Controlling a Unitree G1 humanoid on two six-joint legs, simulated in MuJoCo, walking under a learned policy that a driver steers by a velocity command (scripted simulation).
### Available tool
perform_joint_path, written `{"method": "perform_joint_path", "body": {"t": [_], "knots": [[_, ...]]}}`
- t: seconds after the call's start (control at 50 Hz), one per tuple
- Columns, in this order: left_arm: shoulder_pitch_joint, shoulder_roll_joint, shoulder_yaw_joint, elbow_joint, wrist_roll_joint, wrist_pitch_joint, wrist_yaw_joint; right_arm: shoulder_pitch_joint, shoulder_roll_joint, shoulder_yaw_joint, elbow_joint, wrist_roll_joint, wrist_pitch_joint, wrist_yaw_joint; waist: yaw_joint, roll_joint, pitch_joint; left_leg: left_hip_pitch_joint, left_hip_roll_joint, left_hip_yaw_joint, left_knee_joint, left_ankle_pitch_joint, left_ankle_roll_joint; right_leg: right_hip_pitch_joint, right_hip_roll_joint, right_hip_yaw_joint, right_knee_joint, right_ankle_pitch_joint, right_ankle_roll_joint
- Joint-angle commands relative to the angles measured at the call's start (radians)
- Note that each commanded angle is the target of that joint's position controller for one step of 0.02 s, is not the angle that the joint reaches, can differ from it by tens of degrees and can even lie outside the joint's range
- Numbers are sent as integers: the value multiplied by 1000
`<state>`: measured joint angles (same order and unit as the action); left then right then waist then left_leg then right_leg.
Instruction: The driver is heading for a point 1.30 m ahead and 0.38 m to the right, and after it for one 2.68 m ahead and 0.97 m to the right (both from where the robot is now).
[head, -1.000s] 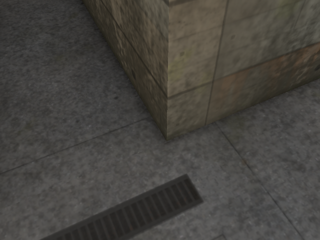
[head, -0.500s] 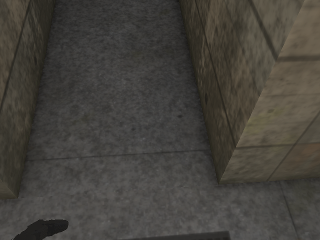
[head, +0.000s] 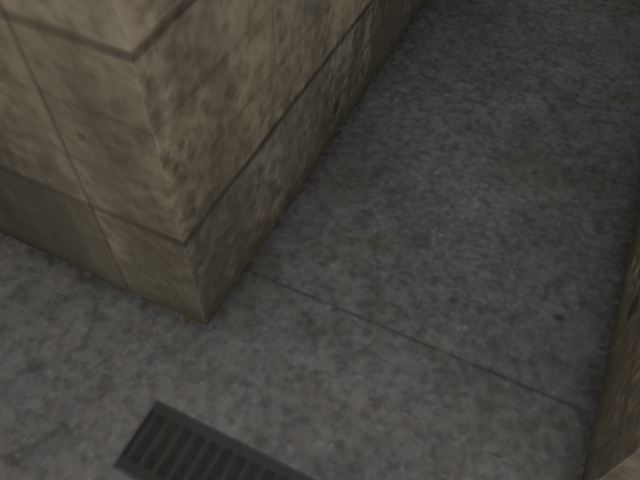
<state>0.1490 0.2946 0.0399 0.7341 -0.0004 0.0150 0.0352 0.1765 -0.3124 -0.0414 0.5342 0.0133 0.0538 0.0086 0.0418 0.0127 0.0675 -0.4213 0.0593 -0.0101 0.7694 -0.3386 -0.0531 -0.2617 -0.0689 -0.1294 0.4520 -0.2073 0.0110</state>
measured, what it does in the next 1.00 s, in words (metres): steps on the spot, turning right: left foot, then right foot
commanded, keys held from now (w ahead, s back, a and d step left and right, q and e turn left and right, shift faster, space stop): e+shift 0.66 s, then shift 0.10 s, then q+shift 0.24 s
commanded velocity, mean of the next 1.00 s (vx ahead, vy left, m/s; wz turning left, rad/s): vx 0.00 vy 0.00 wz -0.42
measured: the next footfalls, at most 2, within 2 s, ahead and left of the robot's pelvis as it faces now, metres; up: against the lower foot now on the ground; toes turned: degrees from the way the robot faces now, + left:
left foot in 0.04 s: +0.05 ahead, +0.13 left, +0.00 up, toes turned +1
right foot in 0.48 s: +0.03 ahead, -0.12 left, +0.00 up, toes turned -22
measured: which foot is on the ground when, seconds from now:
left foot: up 0.00-0.02, down 0.04-0.48, up 0.50-0.92, down 0.94-1.00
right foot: down 0.00-0.04, up 0.06-0.46, down 0.48-0.96, up 0.98-1.00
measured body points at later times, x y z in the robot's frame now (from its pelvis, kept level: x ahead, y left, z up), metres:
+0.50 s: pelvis +0.00 -0.01 -0.02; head +0.04 -0.04 +0.43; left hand +0.22 +0.23 -0.10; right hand +0.10 -0.32 -0.12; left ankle +0.01 +0.13 -0.73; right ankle +0.00 -0.10 -0.74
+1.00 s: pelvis +0.03 +0.01 -0.01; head +0.04 +0.00 +0.44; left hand +0.32 +0.13 -0.09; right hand +0.01 -0.29 -0.11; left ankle +0.10 +0.12 -0.74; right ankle -0.01 -0.10 -0.74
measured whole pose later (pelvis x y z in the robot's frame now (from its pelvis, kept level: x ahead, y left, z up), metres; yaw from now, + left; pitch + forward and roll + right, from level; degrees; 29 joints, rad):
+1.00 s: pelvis +0.03 +0.01 -0.01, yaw -29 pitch +0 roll +0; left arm 0.11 0.26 0.00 0.62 0.04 0.03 0.06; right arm 0.21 -0.28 -0.03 0.71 -0.01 0.00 0.01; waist -0.04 -0.01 0.02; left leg -0.30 -0.01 -0.04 0.58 -0.29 0.00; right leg -0.34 0.05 0.10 0.62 -0.31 0.01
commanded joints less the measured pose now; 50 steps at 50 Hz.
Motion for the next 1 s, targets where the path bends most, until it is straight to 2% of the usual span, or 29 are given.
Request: {"method": "perform_joint_path", "body": {"t": [0.02,0.04,0.06,0.08,0.1,0.12,0.2,0.24,0.3,0.34,0.4,0.42,0.46,0.48,0.5,0.52,0.54,0.58,0.62,0.7,0.72,0.78,0.86,0.88,0.92,0.94,0.96,0.98,1.0], "knots": [[5,157,38,-16,-39,-23,-18,107,-67,-29,-22,-8,-18,-1,-62,-129,-167,255,-82,48,-362,167,75,43,-176,167,-9,294,-177],[54,88,11,1,-27,-36,-35,129,-81,-27,-11,-19,-16,-8,-58,-40,-201,433,2,-57,-408,326,98,-70,-123,131,63,148,-95],[98,0,-24,-21,32,-52,-63,119,-143,-29,-26,-39,-10,-23,-4,240,-264,582,261,-302,-339,709,181,-243,-26,53,248,-317,7],[38,55,-2,-27,0,-44,-52,91,-108,-23,-20,-66,-22,-19,-67,264,-258,368,336,-307,-402,553,315,-244,-14,120,340,-439,37],[-12,145,27,-30,-32,-31,-41,57,-116,-31,-18,-71,-37,-13,-87,204,-174,293,282,-250,-434,433,318,-248,-1,139,468,-410,40],[-3,168,47,-24,-44,-16,-29,25,-151,-48,-1,-58,-45,-17,-77,205,-125,271,252,-201,-443,386,296,-312,18,135,579,-371,40],[95,131,62,9,-19,28,6,-85,-79,-26,-9,-46,-62,-41,-15,156,-93,234,247,-81,-470,400,264,-359,16,159,771,-231,80],[60,95,54,-23,-14,32,1,-88,-58,-24,3,-34,-61,-66,-33,129,-80,283,266,-57,-488,338,262,-409,-7,142,695,-179,106],[29,38,34,-70,-15,19,-32,-79,-92,-40,25,-36,-48,-81,-60,108,-107,338,271,7,-455,371,271,-355,-28,104,520,-168,110],[35,45,33,-103,-8,16,-58,-97,-127,-57,36,-39,-48,-72,-59,123,-130,319,280,50,-428,438,279,-270,-24,73,424,-152,94],[68,79,49,-136,-22,23,-63,-95,-142,-71,65,-10,-52,-48,-53,153,-133,338,311,76,-381,481,249,-216,-12,29,316,-155,52],[86,94,53,-143,-8,19,-64,-107,-154,-78,68,-12,-50,-45,-40,165,-136,318,299,99,-345,504,224,-175,-9,25,288,-146,40],[149,109,65,-139,-8,20,-50,-112,-113,-70,79,-4,-43,-40,-1,91,-154,261,249,182,-196,479,147,-28,41,0,140,-37,-11],[220,164,89,-134,-7,17,-29,-72,-90,-66,94,-13,-43,-31,29,-39,-159,144,166,236,7,363,80,110,29,100,37,215,-72],[251,311,119,-162,-4,17,-6,-140,-9,-40,23,-63,-53,-31,7,-362,-151,-243,12,241,374,-312,-27,313,-232,543,9,727,-241],[261,329,115,-187,44,-11,-31,-217,-36,-39,-4,-48,-62,-26,61,-285,-328,-323,-85,-28,569,-422,-37,324,-355,792,-91,608,-424],[209,297,108,-196,42,-32,-47,-235,-85,-50,2,-12,-67,-25,50,-172,-286,-356,-64,-86,606,-343,-18,311,-324,703,-113,469,-402],[98,229,88,-192,-9,-22,-22,-218,-101,-49,23,-33,-62,-42,-16,-90,-192,-351,-25,-91,465,-148,3,225,-220,550,-87,344,-279],[18,203,68,-217,-3,2,4,-190,-107,-48,38,-47,-53,-46,-61,-117,-184,-220,-65,-73,401,-40,-7,89,-155,477,-75,390,-233],[24,223,69,-216,2,23,36,-161,-51,-23,72,-26,-49,-35,-46,-115,-206,-155,-113,-59,172,41,-29,88,-110,459,-75,268,-202],[39,205,65,-206,-10,19,54,-166,-43,-20,56,-21,-53,-39,-47,-160,-215,-122,-109,-75,161,34,-41,80,-114,483,-77,268,-204],[26,189,51,-209,5,28,46,-123,-73,-27,68,-15,-61,-28,-46,-190,-206,-75,-84,-63,119,1,-43,69,-115,477,-66,221,-203],[17,98,6,-179,29,32,11,-105,-15,2,84,-28,-69,10,-17,-176,-167,103,-28,-11,-68,-7,-7,-25,-103,446,-84,-39,-190],[3,101,4,-169,32,29,5,-89,-10,4,91,-25,-73,17,-31,-176,-135,161,-38,11,-161,49,6,-64,-91,425,-82,-111,-176],[33,124,10,-140,31,13,11,-102,-70,-9,72,-32,-84,6,-24,-145,-61,182,-41,-15,-324,166,37,-75,-45,389,-41,-116,-118],[59,144,18,-137,40,8,20,-98,-135,-19,50,-37,-89,1,1,-78,-61,169,33,-122,-329,348,68,-68,4,350,43,-134,-76],[77,160,25,-152,59,5,29,-100,-215,-38,64,-25,-81,0,49,95,-71,114,100,-243,-358,413,161,-59,96,230,126,-167,-20],[26,166,31,-167,53,3,39,-100,-221,-50,60,-15,-76,-1,28,193,-45,45,146,-367,-435,296,236,-52,129,171,184,-159,13],[-40,165,32,-179,37,7,44,-72,-198,-48,72,-17,-77,-5,-8,212,-35,74,158,-429,-460,271,258,-92,138,177,223,-157,20]]}}
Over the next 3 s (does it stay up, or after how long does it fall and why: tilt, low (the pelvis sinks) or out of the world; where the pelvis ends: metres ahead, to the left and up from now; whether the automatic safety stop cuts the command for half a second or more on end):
stays up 0.19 -0.17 0.00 its command is cut before an obstacle after 2.3 s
